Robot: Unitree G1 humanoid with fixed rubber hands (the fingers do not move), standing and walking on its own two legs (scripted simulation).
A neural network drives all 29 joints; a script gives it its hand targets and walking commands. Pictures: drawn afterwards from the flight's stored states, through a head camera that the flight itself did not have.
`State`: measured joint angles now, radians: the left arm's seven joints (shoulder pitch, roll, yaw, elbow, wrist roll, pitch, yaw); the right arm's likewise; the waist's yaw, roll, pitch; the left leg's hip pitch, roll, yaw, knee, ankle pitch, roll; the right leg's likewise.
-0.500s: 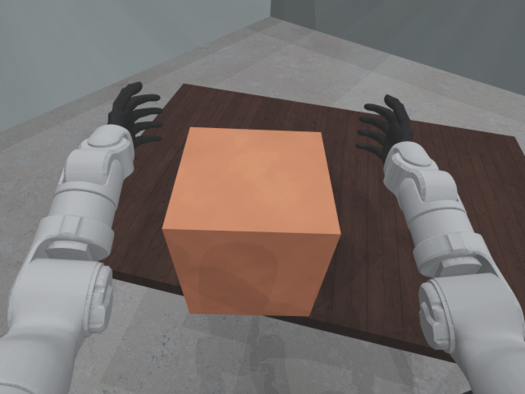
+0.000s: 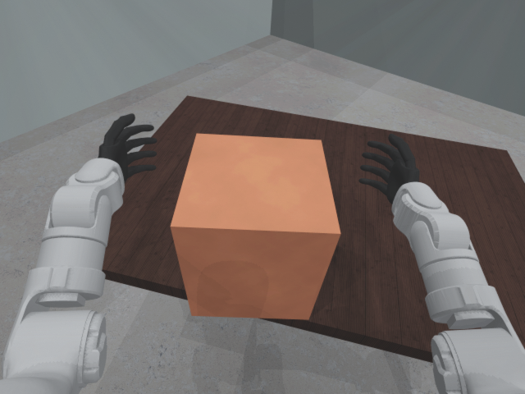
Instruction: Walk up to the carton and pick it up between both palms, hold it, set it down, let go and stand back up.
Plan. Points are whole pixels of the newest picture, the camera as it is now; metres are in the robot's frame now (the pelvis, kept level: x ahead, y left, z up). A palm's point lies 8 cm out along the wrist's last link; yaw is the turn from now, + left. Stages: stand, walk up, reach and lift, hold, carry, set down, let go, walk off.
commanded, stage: set down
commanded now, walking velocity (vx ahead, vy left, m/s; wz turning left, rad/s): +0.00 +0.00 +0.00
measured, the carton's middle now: (254, 230) +0.36 +0.01 +0.05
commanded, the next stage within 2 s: let go in 1.10 s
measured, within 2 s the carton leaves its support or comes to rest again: neither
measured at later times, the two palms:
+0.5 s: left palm (106, 222) +0.31 +0.23 +0.12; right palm (397, 237) +0.30 -0.20 +0.11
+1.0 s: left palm (97, 299) +0.23 +0.23 +0.05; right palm (400, 304) +0.22 -0.20 +0.05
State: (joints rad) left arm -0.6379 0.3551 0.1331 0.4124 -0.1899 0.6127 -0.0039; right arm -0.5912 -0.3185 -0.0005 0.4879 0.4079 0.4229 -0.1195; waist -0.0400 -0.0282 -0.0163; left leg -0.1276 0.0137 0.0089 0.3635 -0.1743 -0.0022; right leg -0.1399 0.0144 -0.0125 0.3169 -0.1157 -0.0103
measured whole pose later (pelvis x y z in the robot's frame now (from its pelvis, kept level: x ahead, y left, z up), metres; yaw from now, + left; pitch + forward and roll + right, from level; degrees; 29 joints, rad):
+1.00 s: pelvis +0.03 +0.00 +0.00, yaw -1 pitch -3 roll +0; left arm 0.30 0.29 0.03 -0.15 -0.26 0.18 -0.01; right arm 0.41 -0.19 0.00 -0.26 0.24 0.16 -0.10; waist 0.05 0.01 0.05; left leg -0.08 0.02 0.03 0.33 -0.20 0.00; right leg -0.10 0.02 0.02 0.30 -0.14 -0.01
